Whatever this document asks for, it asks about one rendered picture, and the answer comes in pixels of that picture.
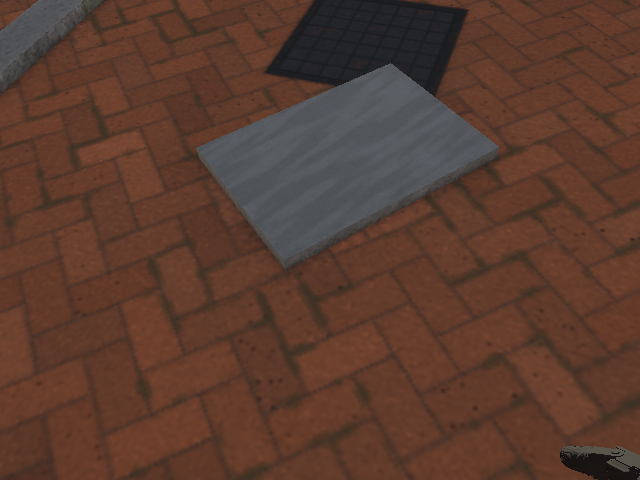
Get right robot hand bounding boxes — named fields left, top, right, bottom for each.
left=560, top=446, right=640, bottom=480

